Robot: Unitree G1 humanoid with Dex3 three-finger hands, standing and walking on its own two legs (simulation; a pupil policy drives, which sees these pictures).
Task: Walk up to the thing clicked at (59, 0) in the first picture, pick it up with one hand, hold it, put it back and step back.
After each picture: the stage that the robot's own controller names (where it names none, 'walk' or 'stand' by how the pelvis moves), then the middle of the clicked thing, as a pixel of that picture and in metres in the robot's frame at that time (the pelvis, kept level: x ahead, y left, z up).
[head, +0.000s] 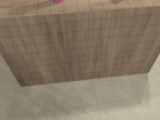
stand; out of the picture +1.00 +0.17 +0.10
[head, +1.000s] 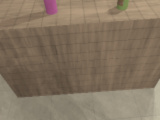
walk; out of the picture +0.90 +0.22 +0.12
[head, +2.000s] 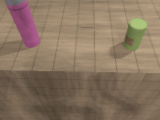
stand; (23, 19) +0.55 +0.27 +0.12
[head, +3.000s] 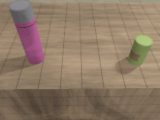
stand; (29, 36) +0.50 +0.22 +0.11
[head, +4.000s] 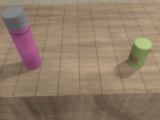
stand; (24, 42) +0.47 +0.23 +0.10
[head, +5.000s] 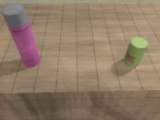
stand; (24, 39) +0.49 +0.23 +0.10
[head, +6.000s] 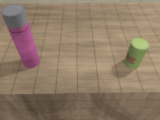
stand; (23, 40) +0.48 +0.24 +0.10
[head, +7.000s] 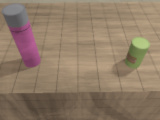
stand; (24, 39) +0.48 +0.24 +0.10
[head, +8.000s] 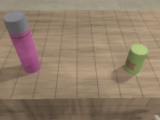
rise first; (24, 45) +0.47 +0.25 +0.10
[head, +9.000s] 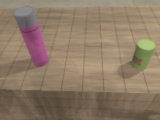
go down; (33, 40) +0.49 +0.24 +0.10
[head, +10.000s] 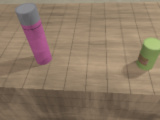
go down; (36, 37) +0.49 +0.23 +0.11
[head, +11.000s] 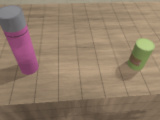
go down; (21, 45) +0.45 +0.21 +0.12
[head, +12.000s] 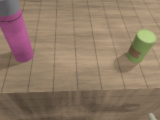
close in; (15, 30) +0.47 +0.22 +0.13
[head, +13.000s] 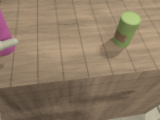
close; out of the picture +0.49 +0.25 +0.15
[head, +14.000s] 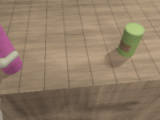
lift; out of the picture +0.42 +0.25 +0.15
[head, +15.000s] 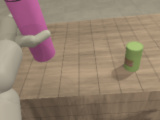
lift; (29, 19) +0.35 +0.14 +0.32
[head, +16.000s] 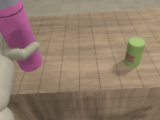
hold; (17, 31) +0.33 +0.18 +0.28
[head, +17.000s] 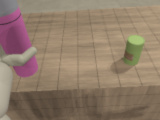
hold; (14, 37) +0.33 +0.19 +0.26
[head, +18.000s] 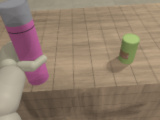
crouch; (27, 47) +0.36 +0.17 +0.20
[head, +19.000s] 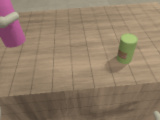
crouch; out of the picture +0.45 +0.22 +0.29
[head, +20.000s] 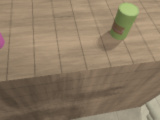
lower; out of the picture +0.50 +0.26 +0.16
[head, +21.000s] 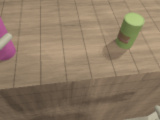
lower; out of the picture +0.47 +0.25 +0.16
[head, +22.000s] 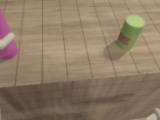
lower; out of the picture +0.47 +0.25 +0.15
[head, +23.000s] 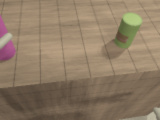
lower; out of the picture +0.48 +0.25 +0.15
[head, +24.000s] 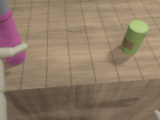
open; (4, 32) +0.45 +0.23 +0.15
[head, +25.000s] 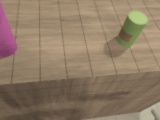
sink last; out of the picture +0.46 +0.23 +0.15
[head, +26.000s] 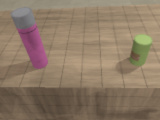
sink last; (32, 41) +0.48 +0.24 +0.12
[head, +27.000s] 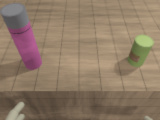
stand; (25, 41) +0.45 +0.23 +0.11
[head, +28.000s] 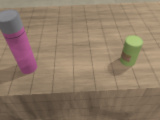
stand; (19, 45) +0.46 +0.24 +0.11
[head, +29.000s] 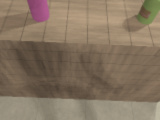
walk; out of the picture +0.60 +0.19 +0.13
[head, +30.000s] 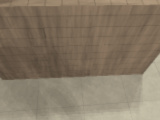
walk; out of the picture +0.85 +0.24 +0.13
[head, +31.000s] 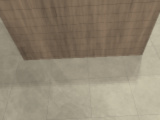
walk; out of the picture +1.23 +0.26 +0.11
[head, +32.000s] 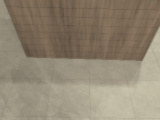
stand; out of the picture +1.27 +0.17 +0.11
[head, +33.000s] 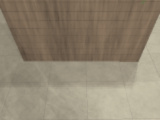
stand; out of the picture +1.28 +0.19 +0.10
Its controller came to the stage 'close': yes
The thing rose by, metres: 0.20
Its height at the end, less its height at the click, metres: +0.00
